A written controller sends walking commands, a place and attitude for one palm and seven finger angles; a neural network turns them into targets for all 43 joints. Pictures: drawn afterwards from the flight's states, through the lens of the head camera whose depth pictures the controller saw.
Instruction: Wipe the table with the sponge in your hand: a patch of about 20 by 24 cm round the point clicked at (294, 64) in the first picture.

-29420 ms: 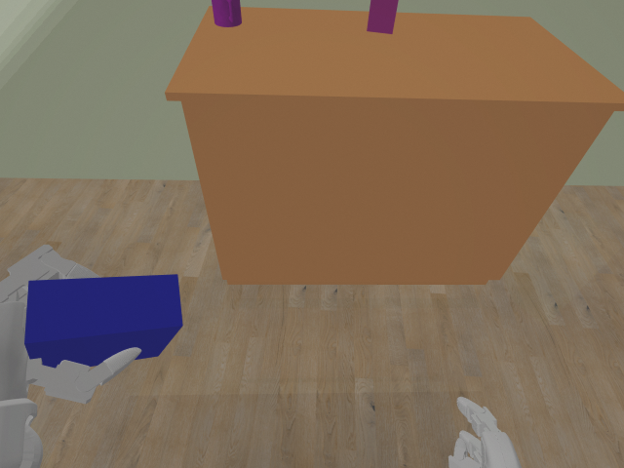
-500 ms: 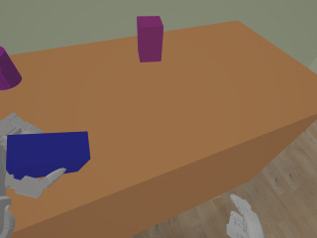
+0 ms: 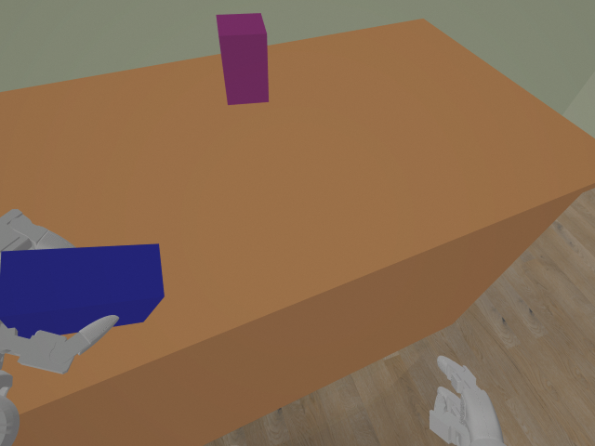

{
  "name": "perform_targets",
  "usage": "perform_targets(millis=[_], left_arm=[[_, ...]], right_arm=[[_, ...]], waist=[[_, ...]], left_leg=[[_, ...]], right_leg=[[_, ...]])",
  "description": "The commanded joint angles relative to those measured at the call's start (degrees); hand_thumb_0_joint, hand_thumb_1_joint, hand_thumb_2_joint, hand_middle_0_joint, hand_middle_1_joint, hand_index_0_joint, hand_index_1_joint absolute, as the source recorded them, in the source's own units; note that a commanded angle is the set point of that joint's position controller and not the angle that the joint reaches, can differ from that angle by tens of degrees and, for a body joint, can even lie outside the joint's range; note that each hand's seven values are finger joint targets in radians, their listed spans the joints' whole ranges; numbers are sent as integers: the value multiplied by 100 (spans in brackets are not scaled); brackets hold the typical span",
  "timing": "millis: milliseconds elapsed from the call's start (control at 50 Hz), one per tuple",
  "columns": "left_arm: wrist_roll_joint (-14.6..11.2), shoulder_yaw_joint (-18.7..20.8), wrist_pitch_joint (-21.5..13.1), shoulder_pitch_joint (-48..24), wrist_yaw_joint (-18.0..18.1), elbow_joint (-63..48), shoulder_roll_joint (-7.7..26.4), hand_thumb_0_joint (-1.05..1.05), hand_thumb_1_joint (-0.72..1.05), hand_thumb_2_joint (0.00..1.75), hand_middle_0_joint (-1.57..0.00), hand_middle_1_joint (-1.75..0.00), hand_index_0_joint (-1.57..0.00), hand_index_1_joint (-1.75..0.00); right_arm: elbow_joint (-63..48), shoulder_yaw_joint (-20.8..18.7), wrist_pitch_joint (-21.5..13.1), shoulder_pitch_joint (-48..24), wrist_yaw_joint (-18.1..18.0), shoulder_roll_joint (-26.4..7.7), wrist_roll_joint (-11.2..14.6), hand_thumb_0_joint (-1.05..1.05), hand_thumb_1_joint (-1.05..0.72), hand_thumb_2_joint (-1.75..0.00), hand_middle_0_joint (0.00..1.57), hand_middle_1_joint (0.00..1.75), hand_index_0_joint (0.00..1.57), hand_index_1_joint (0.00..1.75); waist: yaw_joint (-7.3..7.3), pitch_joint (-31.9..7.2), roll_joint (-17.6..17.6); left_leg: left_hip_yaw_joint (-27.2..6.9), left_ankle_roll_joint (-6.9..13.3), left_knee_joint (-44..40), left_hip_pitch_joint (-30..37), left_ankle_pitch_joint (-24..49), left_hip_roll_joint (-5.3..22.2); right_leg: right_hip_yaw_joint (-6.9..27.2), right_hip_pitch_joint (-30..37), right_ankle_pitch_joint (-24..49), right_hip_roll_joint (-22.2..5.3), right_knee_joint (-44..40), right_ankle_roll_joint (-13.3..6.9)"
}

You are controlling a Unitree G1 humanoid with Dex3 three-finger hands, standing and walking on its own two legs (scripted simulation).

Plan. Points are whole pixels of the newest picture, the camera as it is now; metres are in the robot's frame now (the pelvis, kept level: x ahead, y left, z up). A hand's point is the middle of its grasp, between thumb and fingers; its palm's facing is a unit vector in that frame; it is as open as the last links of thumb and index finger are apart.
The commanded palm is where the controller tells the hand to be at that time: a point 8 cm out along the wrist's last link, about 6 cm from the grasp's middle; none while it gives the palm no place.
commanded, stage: shuffle to correct the standing spot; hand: left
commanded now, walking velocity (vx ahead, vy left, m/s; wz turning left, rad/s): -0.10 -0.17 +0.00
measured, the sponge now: (108, 291) +0.23 +0.22 +0.14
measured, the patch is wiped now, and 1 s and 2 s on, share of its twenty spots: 0.00 0.00 0.00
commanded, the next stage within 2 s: none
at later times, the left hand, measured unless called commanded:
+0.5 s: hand (80, 314) +0.20 +0.22 +0.16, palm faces +0.31 -0.85 -0.43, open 9.6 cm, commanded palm +0.14 +0.26 +0.18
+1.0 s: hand (74, 306) +0.21 +0.23 +0.16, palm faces +0.37 -0.84 -0.39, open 9.6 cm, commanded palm +0.15 +0.27 +0.18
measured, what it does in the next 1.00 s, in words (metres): stands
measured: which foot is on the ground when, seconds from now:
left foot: down 0.00-1.00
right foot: down 0.00-1.00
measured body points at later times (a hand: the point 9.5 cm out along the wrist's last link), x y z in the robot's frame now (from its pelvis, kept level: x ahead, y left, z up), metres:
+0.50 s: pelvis -0.02 -0.02 +0.00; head +0.03 -0.01 +0.44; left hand +0.18 +0.26 +0.19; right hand +0.16 -0.24 -0.09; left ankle +0.04 +0.12 -0.74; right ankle -0.01 -0.09 -0.74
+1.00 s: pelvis -0.01 -0.01 -0.01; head +0.03 +0.00 +0.44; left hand +0.18 +0.27 +0.18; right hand +0.15 -0.24 -0.10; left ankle +0.04 +0.12 -0.74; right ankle -0.01 -0.09 -0.74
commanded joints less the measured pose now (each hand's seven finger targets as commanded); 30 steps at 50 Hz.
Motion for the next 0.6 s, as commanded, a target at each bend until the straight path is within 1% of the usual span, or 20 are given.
perform_targets(millis=[0, 60, 80, 120, 160, 180, 200, 220, 260, 280, 300, 360, 380, 400, 460, 480, 500, 540, 560, 580], left_arm=[[-61, 501, -275, -142, 33, -1213, 918, 0, 10, 130, -120, -160, -120, -160], [-71, 642, -267, -16, 57, -1137, 1020, 0, 10, 130, -120, -160, -120, -160], [-90, 524, -269, -6, 54, -1075, 887, 0, 10, 130, -120, -160, -120, -160], [-93, 569, -280, -41, 64, -1176, 957, 0, 10, 130, -120, -160, -120, -160], [-105, 650, -269, 55, 78, -1268, 1051, 0, 10, 130, -120, -160, -120, -160], [-113, 562, -283, 83, 66, -1223, 944, 0, 10, 130, -120, -160, -120, -160], [-115, 629, -305, -8, 65, -1386, 1033, 0, 10, 130, -120, -160, -120, -160], [-109, 663, -320, 19, 67, -1317, 1059, 0, 10, 130, -120, -160, -120, -160], [-104, 726, -289, 205, 70, -1264, 1089, 0, 10, 130, -120, -160, -120, -160], [-122, 616, -312, 134, 51, -1403, 1000, 0, 10, 130, -120, -160, -120, -160], [-120, 753, -343, 82, 62, -1506, 1148, 0, 10, 130, -120, -160, -120, -160], [-114, 791, -362, 282, 37, -1415, 1138, 0, 10, 130, -120, -160, -120, -160], [-135, 722, -375, 279, 18, -1420, 1068, 0, 10, 130, -120, -160, -120, -160], [-126, 805, -408, 198, 16, -1464, 1148, 0, 10, 130, -120, -160, -120, -160], [-136, 822, -392, 399, 15, -1405, 1136, 0, 10, 130, -120, -160, -120, -160], [-163, 710, -370, 365, 13, -1400, 1048, 0, 10, 130, -120, -160, -120, -160], [-155, 759, -370, 255, 37, -1483, 1113, 0, 10, 130, -120, -160, -120, -160], [-150, 725, -326, 190, 75, -1407, 1088, 0, 10, 130, -120, -160, -120, -160], [-144, 740, -308, 183, 105, -1469, 1129, 0, 10, 130, -120, -160, -120, -160], [-146, 655, -272, 178, 117, -1402, 1043, 0, 10, 130, -120, -160, -120, -160]], right_arm=[[-933, -271, -291, -464, -103, -702, 7, 0, -90, -90, 20, 30, 20, 30], [-878, -255, -280, -454, -119, -691, -1, 0, -90, -90, 20, 30, 20, 30], [-881, -230, -247, -402, -118, -669, -15, 0, -90, -90, 20, 30, 20, 30], [-905, -248, -260, -410, -134, -676, -18, 0, -90, -90, 20, 30, 20, 30], [-911, -236, -278, -474, -151, -648, 3, 0, -90, -90, 20, 30, 20, 30], [-906, -213, -250, -391, -150, -655, -21, 0, -90, -90, 20, 30, 20, 30], [-963, -250, -268, -432, -158, -669, -6, 0, -90, -90, 20, 30, 20, 30], [-934, -225, -252, -391, -157, -658, -27, 0, -90, -90, 20, 30, 20, 30], [-909, -245, -259, -424, -168, -648, -10, 0, -90, -90, 20, 30, 20, 30], [-948, -228, -223, -343, -157, -671, -27, 0, -90, -90, 20, 30, 20, 30], [-981, -245, -233, -408, -169, -656, -27, 0, -90, -90, 20, 30, 20, 30], [-943, -225, -213, -431, -164, -597, -27, 0, -90, -90, 20, 30, 20, 30], [-960, -211, -169, -345, -151, -606, -51, 0, -90, -90, 20, 30, 20, 30], [-974, -246, -188, -368, -161, -607, -51, 0, -90, -90, 20, 30, 20, 30], [-955, -253, -194, -318, -162, -623, -31, 0, -90, -90, 20, 30, 20, 30], [-980, -222, -178, -280, -159, -624, -33, 0, -90, -90, 20, 30, 20, 30], [-989, -245, -206, -299, -172, -644, -23, 0, -90, -90, 20, 30, 20, 30], [-965, -235, -231, -242, -184, -645, -16, 0, -90, -90, 20, 30, 20, 30], [-909, -226, -238, -239, -200, -665, -24, 0, -90, -90, 20, 30, 20, 30], [-892, -192, -227, -187, -199, -647, -51, 0, -90, -90, 20, 30, 20, 30]], waist=[[-76, -1016, 238], [-94, -982, 100], [-112, -971, 89], [-101, -967, 63], [-97, -858, 120], [-100, -939, 121], [-71, -917, 209], [-71, -990, 163], [-81, -1112, 179], [-88, -1160, 247], [-45, -1130, 312], [-59, -1199, 286], [-70, -1244, 274], [-56, -1189, 188], [-93, -1249, 192], [-112, -1179, 179], [-107, -1059, 173], [-143, -920, -4], [-179, -906, 74], [-193, -875, 3]], left_leg=[[-397, 178, -138, 533, 803, 421], [-293, 145, -116, 507, 355, 347], [-306, 180, -113, 412, 236, 341], [-300, 180, -44, 439, 263, 319], [-273, 137, -58, 493, 502, 328], [-299, 172, -120, 452, 564, 369], [-320, 159, -130, 445, 710, 408], [-292, 174, -135, 436, 810, 428], [-253, 168, -136, 625, 857, 437], [-288, 185, -188, 552, 930, 470], [-322, 183, -193, 493, 1148, 535], [-274, 167, -116, 597, 1496, 559], [-272, 179, -129, 505, 1441, 566], [-276, 163, -79, 449, 1384, 579], [-178, 109, -55, 466, 340, 429], [-189, 123, -120, 379, -86, 405], [-193, 111, -63, 329, -467, 369], [-185, 81, 134, 434, -853, 256], [-164, 59, 234, 619, -908, 202], [-232, 86, 144, 524, -1004, 224]], right_leg=[[645, -46, 1294, -779, -278, 140], [712, -184, 1072, -773, -357, 147], [668, -149, 942, -816, -378, 152], [728, -227, 1001, -844, -379, 159], [726, -368, 1245, -822, -397, 199], [617, -231, 1205, -800, -345, 241], [665, -246, 1308, -784, -308, 278], [575, -147, 1327, -764, -308, 333], [599, -183, 1423, -729, -292, 350], [535, -97, 1377, -719, -241, 367], [538, -77, 1464, -724, -213, 402], [496, -131, 1712, -706, -211, 445], [456, -64, 1633, -703, -194, 483], [483, -123, 1677, -727, -190, 484], [619, -306, 1126, -759, -326, 356], [631, -394, 702, -771, -383, 335], [730, -581, 320, -807, -466, 297], [859, -1033, -472, -876, -676, 141], [896, -1315, -753, -892, -773, 55], [801, -1279, -982, -882, -732, 14]])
